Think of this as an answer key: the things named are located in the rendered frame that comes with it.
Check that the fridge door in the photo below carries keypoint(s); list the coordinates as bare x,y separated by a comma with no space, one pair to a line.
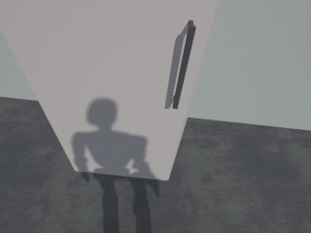
105,73

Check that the handle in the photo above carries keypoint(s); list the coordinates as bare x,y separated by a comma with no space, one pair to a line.
184,64

